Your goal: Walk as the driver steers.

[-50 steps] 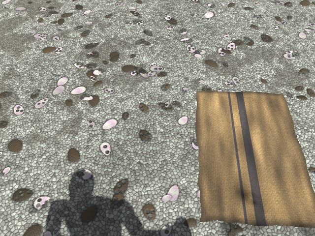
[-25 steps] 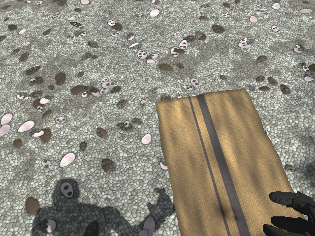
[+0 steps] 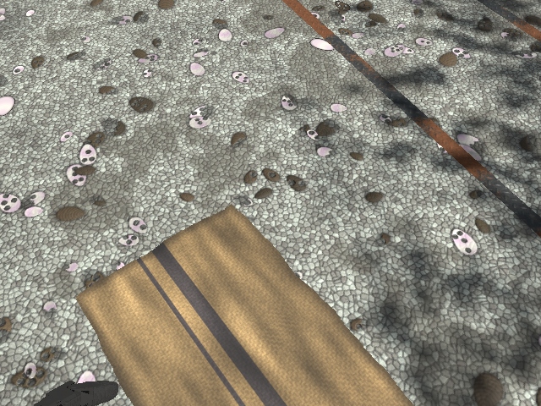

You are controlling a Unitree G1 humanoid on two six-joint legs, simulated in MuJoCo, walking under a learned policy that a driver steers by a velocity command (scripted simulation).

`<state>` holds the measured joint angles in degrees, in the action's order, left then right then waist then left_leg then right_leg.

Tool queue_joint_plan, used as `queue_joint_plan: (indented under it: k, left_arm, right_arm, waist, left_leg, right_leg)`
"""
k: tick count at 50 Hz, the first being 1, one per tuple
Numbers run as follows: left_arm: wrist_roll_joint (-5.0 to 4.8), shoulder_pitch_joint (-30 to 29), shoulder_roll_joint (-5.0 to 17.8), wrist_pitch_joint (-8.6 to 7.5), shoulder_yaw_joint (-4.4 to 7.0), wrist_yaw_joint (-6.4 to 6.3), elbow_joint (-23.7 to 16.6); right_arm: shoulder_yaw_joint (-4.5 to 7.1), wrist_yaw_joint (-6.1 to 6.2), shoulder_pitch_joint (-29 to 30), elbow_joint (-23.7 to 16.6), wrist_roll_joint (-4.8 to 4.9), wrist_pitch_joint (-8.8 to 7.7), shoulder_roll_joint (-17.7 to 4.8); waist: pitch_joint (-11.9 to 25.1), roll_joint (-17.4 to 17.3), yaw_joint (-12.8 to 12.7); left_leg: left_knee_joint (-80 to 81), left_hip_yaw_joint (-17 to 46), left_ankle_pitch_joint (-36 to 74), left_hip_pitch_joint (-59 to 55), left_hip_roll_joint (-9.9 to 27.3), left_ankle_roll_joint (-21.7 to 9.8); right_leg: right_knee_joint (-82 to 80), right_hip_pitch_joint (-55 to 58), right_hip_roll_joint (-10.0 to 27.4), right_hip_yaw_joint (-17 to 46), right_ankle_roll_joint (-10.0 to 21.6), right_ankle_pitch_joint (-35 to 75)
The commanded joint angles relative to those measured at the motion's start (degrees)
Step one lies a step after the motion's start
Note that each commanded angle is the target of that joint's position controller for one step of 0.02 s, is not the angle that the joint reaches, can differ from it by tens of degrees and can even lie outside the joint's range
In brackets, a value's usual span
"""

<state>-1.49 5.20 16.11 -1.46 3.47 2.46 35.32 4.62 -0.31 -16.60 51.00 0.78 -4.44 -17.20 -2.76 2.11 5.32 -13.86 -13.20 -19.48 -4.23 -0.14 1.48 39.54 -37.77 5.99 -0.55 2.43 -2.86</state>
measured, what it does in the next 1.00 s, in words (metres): walks ahead, turning right: right foot, then left foot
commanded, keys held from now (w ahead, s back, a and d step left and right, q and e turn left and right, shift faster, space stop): w+e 0.38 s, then e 0.34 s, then w+e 0.28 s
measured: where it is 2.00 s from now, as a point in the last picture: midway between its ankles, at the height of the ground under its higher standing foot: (418, 281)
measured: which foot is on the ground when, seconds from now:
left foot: down 0.00-0.06, up 0.08-0.52, down 0.54-1.00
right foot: up 0.00-0.06, down 0.08-0.54, up 0.56-0.98, down 1.00-1.00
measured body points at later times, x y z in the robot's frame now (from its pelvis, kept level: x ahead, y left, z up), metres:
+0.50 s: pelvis +0.29 -0.03 +0.00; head +0.33 -0.05 +0.45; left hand +0.43 +0.25 -0.09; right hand +0.46 -0.33 -0.07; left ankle +0.50 +0.06 -0.71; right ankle +0.18 -0.11 -0.73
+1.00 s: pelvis +0.42 -0.08 +0.00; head +0.43 -0.11 +0.45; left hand +0.72 +0.06 -0.07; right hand +0.34 -0.39 -0.11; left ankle +0.50 +0.05 -0.73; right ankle +0.37 -0.17 -0.73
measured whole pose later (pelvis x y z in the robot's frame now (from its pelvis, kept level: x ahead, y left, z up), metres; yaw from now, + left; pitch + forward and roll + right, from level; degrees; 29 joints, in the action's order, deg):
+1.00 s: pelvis +0.42 -0.08 +0.00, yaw -36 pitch +2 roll +2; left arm -1.1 12.3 18.0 1.6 4.1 0.7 34.4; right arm 4.8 -1.0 -10.3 46.3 1.6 -1.2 -19.7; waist -0.1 -0.6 1.7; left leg -26.4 -12.6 -14.6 12.7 5.4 0.9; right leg 32.4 -18.0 3.3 -2.7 3.3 -17.6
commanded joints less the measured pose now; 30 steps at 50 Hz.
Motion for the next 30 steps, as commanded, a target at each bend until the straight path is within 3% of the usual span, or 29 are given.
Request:
queue_joint_plan:
  k: [1, 2, 3, 4, 5, 6, 7, 8, 9, 10, 13, 17, 20, 24, 26, 27, 28, 29, 30]
  left_arm:
    - [0.24, -1.8, 5.4, -0.44, 1.68, 0.67, -5.7]
    - [0.27, 3.0, 7.3, -0.2, 2.74, 0.57, -4.8]
    - [0.11, 12.4, 9.9, 0.04, 4.45, 0.1, -2.4]
    - [-0.07, 21.9, 14.7, 0.76, 6.39, -1.16, -0.2]
    - [-0.36, 18.5, 20.7, 0.12, 6.75, -1.21, -1.2]
    - [0.06, 20.6, 15.0, -0.84, 5.11, -0.72, -2.9]
    - [0.68, 18.5, 12.4, -1.7, 4.16, -0.48, -2.2]
    - [0.53, 15.2, 11.1, -2.08, 3.7, -0.56, -2.4]
    - [0.7, 11.4, 9.4, -2.08, 3.13, -0.73, -3.0]
    - [1.48, 9.2, 8.5, -2.17, 2.65, -1.04, -3.9]
    - [1.08, 8.8, 9.0, -2.51, 2.64, -1.89, -3.6]
    - [0.64, 11.6, 10.5, -2.12, 3.18, -3.25, -2.1]
    - [0.44, 14.2, 11.2, -1.68, 3.49, -3.39, -0.5]
    - [0.33, 15.1, 10.2, -0.16, 3.6, -4.09, 0.4]
    - [0.2, 12.1, 8.5, 0.34, 3.16, -4.4, -1.0]
    - [0.92, 11.8, 5.5, 0.19, 2.15, -4.42, -2.6]
    - [1.44, 23.2, 1.3, 0.24, 0.94, -4.32, -1.6]
    - [0.21, 27.8, 7.1, 0.16, 1.58, -4.01, -1.4]
    - [-0.43, 21.6, 10.9, 0.94, 2.78, -4.24, -1.1]
  right_arm:
    - [2.72, 0.6, 2.2, -3.6, 0.96, 0.51, -12.4]
    - [2.91, 0.78, 2.4, -3.7, 1.18, 1.05, -13.2]
    - [2.55, 1.04, 3.0, -4.0, 1.32, 1.43, -12.4]
    - [1.3, 1.2, 1.8, -4.9, -0.32, 1.17, -9.3]
    - [-1.38, 0.15, -3.3, -8.5, -2.11, -0.49, -1.3]
    - [-0.56, -0.72, 3.6, -9.0, 0.02, -2.58, -6.9]
    - [0.01, -1.12, 8.5, -10.6, 1.89, -3.51, -9.0]
    - [-0.46, -0.8, 8.9, -10.6, 1.16, -3.94, -7.8]
    - [-0.28, -0.43, 8.4, -9.9, -0.17, -3.8, -7.8]
    - [0.02, -0.45, 6.9, -9.6, -0.45, -3.13, -8.2]
    - [-0.24, -0.34, 6.8, -9.6, -1.46, -1.32, -6.4]
    - [-1.51, -0.44, 15.2, -11.8, -1.63, -1.0, -3.6]
    - [-1.65, -0.96, 20.1, -13.5, -1.03, -1.39, -3.8]
    - [-0.15, -1.36, 18.7, -14.0, -1.22, -2.06, -6.7]
    - [0.67, -1.08, 12.8, -12.7, -1.71, -2.51, -7.5]
    - [1.4, -0.66, 7.3, -12.6, -2.83, -2.67, -10.5]
    - [1.68, -0.24, 4.0, -12.5, -3.64, -1.75, -12.8]
    - [1.94, -0.72, 2.1, -11.6, -1.62, -0.48, -12.2]
    - [0.91, -0.35, 5.0, -13.4, -1.47, 0.28, -7.9]
  waist:
    - [0.8, -6.7, -3.6]
    - [3.9, -7.3, -6.7]
    - [8.5, -6.4, -12.0]
    - [13.9, 0.0, -15.5]
    - [19.6, 15.0, -7.2]
    - [25.0, 7.4, -12.5]
    - [16.3, 4.7, -12.6]
    - [11.6, -0.3, -9.8]
    - [8.4, -1.8, -7.3]
    - [7.5, -0.4, -5.3]
    - [5.8, -0.6, -3.9]
    - [3.0, 0.8, -6.6]
    - [1.7, 2.2, -8.7]
    - [4.0, 5.0, -7.5]
    - [6.6, 5.6, -3.9]
    - [13.5, 1.3, -2.0]
    - [22.0, -14.3, -6.1]
    - [27.1, -19.3, -6.3]
    - [20.6, -12.6, -4.2]
  left_leg:
    - [-4.6, 2.7, 47.9, -0.9, 16.1, -8.2]
    - [-12.4, 1.6, 56.2, -0.9, 15.6, -7.6]
    - [-24.4, 0.0, 57.0, 3.6, 13.9, -6.0]
    - [-42.6, -0.2, 39.1, 18.0, 11.6, -3.3]
    - [-62.1, 6.5, -13.7, 43.2, -0.4, -0.5]
    - [-67.0, 18.3, -13.9, 49.1, -0.2, -1.5]
    - [-65.6, 18.1, -8.4, 52.9, 2.0, -2.7]
    - [-60.4, 18.2, -3.7, 50.5, 4.4, -3.0]
    - [-55.5, 18.1, -1.3, 46.5, 6.1, -2.5]
    - [-53.2, 18.6, 0.3, 42.3, 7.2, -2.0]
    - [-46.0, 16.9, 3.4, 39.0, 6.6, 0.7]
    - [-28.8, 16.1, 18.4, 37.1, 3.7, 2.7]
    - [-20.1, 15.8, 24.5, 33.0, 0.9, 2.4]
    - [-14.8, 17.1, 20.2, 29.4, -1.3, 0.1]
    - [-10.0, 16.0, 24.4, 21.2, -0.5, -2.2]
    - [-12.8, 22.1, 37.7, 8.4, 7.8, -5.8]
    - [-16.0, 39.1, 55.9, -10.8, 24.0, -15.4]
    - [-12.5, 52.2, 40.1, -13.6, 28.5, -19.4]
    - [-9.9, 45.7, 30.1, -8.2, 24.5, -17.1]
  right_leg:
    - [-2.6, 5.5, -4.3, -4.5, 2.8, -6.0]
    - [-3.4, 12.0, -6.8, -6.0, 4.3, -8.2]
    - [-6.9, 25.2, -9.4, -6.6, 6.5, -4.9]
    - [-7.3, 43.3, -3.5, 4.3, 9.7, -4.0]
    - [-14.1, 60.2, 10.7, 38.3, 20.6, -14.8]
    - [-21.7, 62.1, 13.0, 47.6, 21.0, -20.8]
    - [-22.7, 56.3, 11.7, 39.8, 18.1, -16.2]
    - [-22.6, 47.7, 9.4, 33.3, 16.5, -10.1]
    - [-22.9, 39.9, 7.2, 27.8, 15.2, -3.4]
    - [-23.9, 34.6, 5.9, 24.9, 14.8, 1.4]
    - [-26.0, 26.9, 3.9, 20.0, 15.1, 7.7]
    - [-26.0, 22.8, -0.1, 14.7, 12.2, 3.3]
    - [-24.1, 21.9, -0.7, 15.5, 10.0, 1.0]
    - [-13.9, 28.1, 0.2, 21.0, 7.0, 7.5]
    - [-5.9, 28.1, -3.1, 21.1, 4.0, 9.1]
    - [6.3, 22.9, -6.6, 18.1, 1.1, 1.3]
    - [24.8, 7.5, -13.7, 12.6, -3.1, -39.6]
    - [34.9, 0.5, -10.4, 11.5, -4.5, -38.9]
    - [38.7, -2.6, -7.9, 10.9, -6.0, -33.4]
